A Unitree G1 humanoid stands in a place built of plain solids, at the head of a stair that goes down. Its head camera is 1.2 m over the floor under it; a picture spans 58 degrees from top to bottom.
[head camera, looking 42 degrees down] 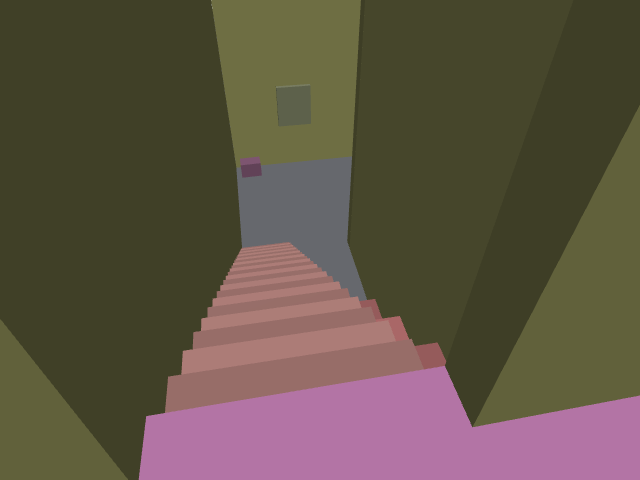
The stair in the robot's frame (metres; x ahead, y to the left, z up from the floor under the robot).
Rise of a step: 0.19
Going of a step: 0.23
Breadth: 0.90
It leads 10 degrees to the left of straight ahead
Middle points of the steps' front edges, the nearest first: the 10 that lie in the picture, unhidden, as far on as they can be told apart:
0.66 0.05 0.00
0.89 0.09 -0.18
1.13 0.14 -0.37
1.36 0.18 -0.56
1.59 0.22 -0.75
1.82 0.26 -0.93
2.05 0.31 -1.12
2.28 0.35 -1.31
2.51 0.39 -1.50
2.74 0.43 -1.68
